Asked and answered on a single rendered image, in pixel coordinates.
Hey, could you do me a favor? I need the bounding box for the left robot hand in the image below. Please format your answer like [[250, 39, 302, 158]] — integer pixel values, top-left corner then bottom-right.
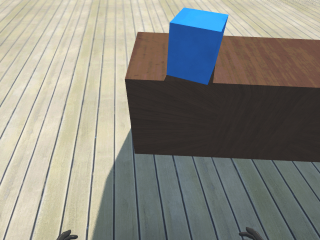
[[56, 230, 78, 240]]

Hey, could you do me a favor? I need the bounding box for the pedestal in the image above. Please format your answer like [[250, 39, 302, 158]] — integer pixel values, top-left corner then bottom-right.
[[125, 32, 320, 163]]

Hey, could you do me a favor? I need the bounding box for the right robot hand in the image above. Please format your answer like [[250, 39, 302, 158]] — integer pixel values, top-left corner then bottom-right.
[[239, 227, 263, 240]]

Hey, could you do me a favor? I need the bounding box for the carton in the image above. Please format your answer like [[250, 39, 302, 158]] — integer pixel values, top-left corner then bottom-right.
[[166, 7, 229, 85]]

